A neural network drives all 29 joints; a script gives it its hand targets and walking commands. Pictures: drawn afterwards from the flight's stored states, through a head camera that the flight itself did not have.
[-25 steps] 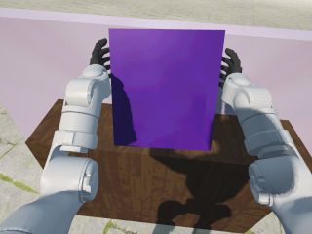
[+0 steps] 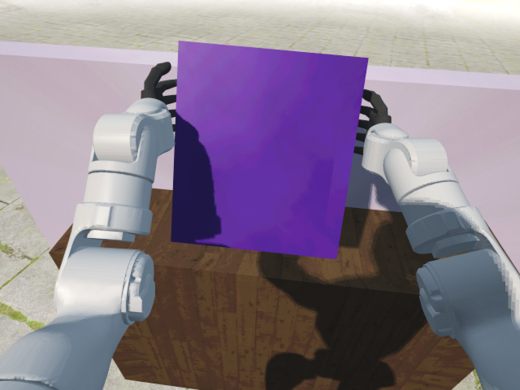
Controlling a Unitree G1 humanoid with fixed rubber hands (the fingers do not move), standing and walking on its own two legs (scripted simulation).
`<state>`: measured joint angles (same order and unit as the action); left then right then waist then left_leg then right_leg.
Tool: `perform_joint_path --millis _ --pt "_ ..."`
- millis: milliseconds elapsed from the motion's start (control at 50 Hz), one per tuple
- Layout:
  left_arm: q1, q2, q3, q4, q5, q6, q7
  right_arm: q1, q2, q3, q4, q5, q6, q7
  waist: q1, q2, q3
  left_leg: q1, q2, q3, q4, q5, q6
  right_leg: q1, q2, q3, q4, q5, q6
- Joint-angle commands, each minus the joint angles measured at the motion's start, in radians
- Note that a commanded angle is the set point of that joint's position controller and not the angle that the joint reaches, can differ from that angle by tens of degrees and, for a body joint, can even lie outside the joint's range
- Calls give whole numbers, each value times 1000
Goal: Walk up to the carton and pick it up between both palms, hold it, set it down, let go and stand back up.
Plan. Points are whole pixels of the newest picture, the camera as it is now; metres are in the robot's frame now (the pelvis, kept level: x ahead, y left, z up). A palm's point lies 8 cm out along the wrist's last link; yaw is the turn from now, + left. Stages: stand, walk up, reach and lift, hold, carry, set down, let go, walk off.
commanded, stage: hold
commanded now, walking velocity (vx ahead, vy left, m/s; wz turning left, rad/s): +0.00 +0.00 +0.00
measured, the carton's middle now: (264, 151) +0.41 +0.03 +0.22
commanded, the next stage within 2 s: none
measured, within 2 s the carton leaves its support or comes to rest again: neither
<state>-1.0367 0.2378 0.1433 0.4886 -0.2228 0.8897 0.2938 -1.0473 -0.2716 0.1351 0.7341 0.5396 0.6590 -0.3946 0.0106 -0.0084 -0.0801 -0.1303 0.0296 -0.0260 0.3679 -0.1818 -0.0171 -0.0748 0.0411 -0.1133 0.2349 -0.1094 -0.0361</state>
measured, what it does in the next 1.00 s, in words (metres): stands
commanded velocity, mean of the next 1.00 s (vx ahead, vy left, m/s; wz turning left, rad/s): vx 0.00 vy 0.00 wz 0.00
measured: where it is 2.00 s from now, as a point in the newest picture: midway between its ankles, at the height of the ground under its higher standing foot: outside the picture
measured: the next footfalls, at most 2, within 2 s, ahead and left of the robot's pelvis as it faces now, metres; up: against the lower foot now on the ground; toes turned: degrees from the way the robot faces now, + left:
none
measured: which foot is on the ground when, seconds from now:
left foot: down 0.00-1.00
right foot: down 0.00-1.00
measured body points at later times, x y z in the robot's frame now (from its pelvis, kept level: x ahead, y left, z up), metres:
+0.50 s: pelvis -0.02 +0.01 +0.00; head -0.09 +0.02 +0.44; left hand +0.39 +0.14 +0.30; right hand +0.39 -0.17 +0.25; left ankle +0.01 +0.12 -0.75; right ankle +0.02 -0.09 -0.75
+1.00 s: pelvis +0.00 +0.01 +0.00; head -0.11 +0.03 +0.44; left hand +0.36 +0.18 +0.27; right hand +0.38 -0.14 +0.23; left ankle +0.01 +0.12 -0.75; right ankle +0.02 -0.09 -0.75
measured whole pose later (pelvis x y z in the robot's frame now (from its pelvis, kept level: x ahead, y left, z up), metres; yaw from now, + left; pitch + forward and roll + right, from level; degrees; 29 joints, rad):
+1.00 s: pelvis +0.00 +0.01 +0.00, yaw -1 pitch -2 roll -2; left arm -0.93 0.15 0.12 0.53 -0.16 0.90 0.30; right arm -0.90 -0.25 0.14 0.78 0.49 0.72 -0.31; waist 0.02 -0.02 -0.24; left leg -0.16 0.03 -0.02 0.39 -0.18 -0.01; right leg -0.09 0.05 -0.10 0.21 -0.09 -0.03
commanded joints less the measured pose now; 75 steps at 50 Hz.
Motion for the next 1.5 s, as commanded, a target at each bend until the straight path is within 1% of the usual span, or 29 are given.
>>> perform_joint_path --millis 0,60,120,240,300,340,400,460,540,580,620,640,700,760,800,860,900,960,1000,1100,1160,1200,1260,1280,1320,1340,1380,1440,1480 --pt "-694 -168 -120 -234 -107 -69 -74 -767 123 -7 -318 74 -55 78 -27 41 -545 143 -24 3 28 455 -40 157 -27 83 6 257 103" --pt "-738 -196 -149 -243 -130 -72 -59 -799 130 -13 -330 78 -45 92 -33 57 -577 163 -17 0 36 452 -42 107 -20 76 -5 193 94" --pt "-798 -221 -178 -230 -156 -75 -37 -842 130 -23 -321 77 -34 113 -39 73 -604 161 -6 0 40 419 -41 58 -15 70 -14 107 90" --pt "-882 -244 -200 -136 -199 -97 3 -911 121 -43 -268 76 -28 161 -31 85 -639 98 16 1 36 318 -23 10 -15 71 -8 -38 94" --pt "-902 -243 -185 -55 -199 -113 14 -929 115 -49 -210 76 -31 184 -15 81 -623 55 25 5 27 268 -12 7 -20 78 -5 -89 97" --pt "-905 -243 -168 -7 -193 -123 16 -938 116 -46 -175 80 -39 198 2 72 -604 35 29 7 19 249 -7 15 -23 82 -4 -103 99" --pt "-893 -245 -139 47 -174 -136 12 -935 120 -46 -129 81 -54 213 18 49 -580 22 33 9 7 237 -1 37 -28 91 -5 -101 103" --pt "-877 -261 -112 89 -149 -147 -2 -934 140 -46 -97 74 -69 225 27 21 -555 8 34 10 -3 226 7 66 -32 99 -8 -87 106" --pt "-851 -282 -67 144 -108 -160 -33 -938 180 -47 -75 52 -88 237 33 -33 -518 -27 29 10 -16 205 25 114 -41 114 -10 -53 113" --pt "-841 -307 -52 151 -91 -167 -50 -950 216 -44 -90 41 -98 242 35 -58 -520 -47 25 11 -21 198 35 139 -47 123 -10 -31 117" --pt "-811 -322 -37 148 -74 -170 -67 -938 242 -38 -117 35 -103 241 33 -85 -532 -57 21 10 -20 210 43 178 -55 134 -7 17 123" --pt "-803 -335 -39 132 -70 -172 -76 -937 262 -28 -142 36 -106 238 32 -95 -549 -60 17 8 -22 224 47 198 -56 138 -3 54 126" --pt "-765 -368 -49 56 -55 -163 -99 -920 306 -6 -235 44 -101 227 27 -101 -608 -40 8 2 -13 295 50 244 -58 147 4 159 132" --pt "-731 -402 -85 -52 -55 -136 -110 -888 337 18 -319 62 -82 215 20 -77 -652 13 1 -8 0 383 42 242 -48 143 5 229 125" --pt "-718 -418 -110 -113 -58 -115 -115 -873 349 28 -358 70 -68 211 15 -55 -658 48 0 -15 13 422 33 220 -40 137 1 235 116" --pt "-706 -433 -151 -197 -70 -83 -115 -858 345 25 -394 80 -50 212 6 -9 -640 89 0 -21 26 449 17 164 -27 131 -13 197 99" --pt "-689 -431 -175 -231 -80 -62 -113 -826 327 15 -393 82 -36 211 -5 18 -619 105 0 -25 32 456 6 132 -21 127 -21 174 88" --pt "-680 -418 -202 -247 -98 -43 -109 -798 299 -9 -374 80 -20 210 -17 52 -580 105 1 -29 36 434 -6 87 -14 121 -30 119 77" --pt "-692 -408 -217 -229 -112 -37 -102 -799 272 -29 -342 76 -14 213 -23 77 -545 90 3 -30 33 393 -13 50 -12 118 -35 60 72" --pt "-733 -370 -238 -93 -156 -55 -81 -820 202 -77 -217 62 -19 224 -39 119 -465 6 17 -33 24 232 -16 -20 -18 116 -26 -107 67" --pt "-753 -367 -250 -20 -183 -81 -68 -833 172 -98 -154 57 -31 233 -49 138 -471 -29 27 -37 24 177 -15 -35 -21 115 -13 -154 67" --pt "-755 -365 -249 27 -192 -98 -60 -843 152 -104 -119 61 -43 241 -48 144 -480 -33 33 -40 24 161 -17 -41 -21 112 -8 -173 65" --pt "-756 -359 -235 85 -192 -124 -51 -853 137 -105 -70 62 -61 256 -39 137 -489 -40 41 -44 21 148 -18 -37 -21 110 1 -187 61" --pt "-750 -360 -231 103 -189 -132 -49 -853 138 -104 -62 60 -67 261 -36 128 -492 -42 43 -47 18 145 -15 -33 -22 110 1 -189 61" --pt "-738 -363 -210 114 -177 -146 -46 -854 144 -96 -53 61 -81 272 -21 106 -490 -41 47 -50 12 155 -13 -14 -21 112 3 -172 60" --pt "-746 -368 -207 117 -172 -153 -46 -861 151 -96 -53 56 -87 278 -21 98 -496 -40 48 -51 9 157 -12 -10 -20 110 3 -173 59" --pt "-733 -382 -186 119 -153 -163 -46 -864 171 -91 -59 53 -98 290 -8 72 -490 -36 51 -54 4 162 -7 3 -18 111 1 -164 58" --pt "-722 -409 -155 116 -129 -180 -52 -891 220 -79 -106 42 -111 307 10 19 -496 -52 51 -51 0 160 10 30 -17 115 1 -149 61" --pt "-717 -433 -143 91 -117 -189 -56 -915 260 -68 -158 40 -116 315 23 -15 -521 -64 49 -48 0 169 25 55 -16 120 4 -130 64"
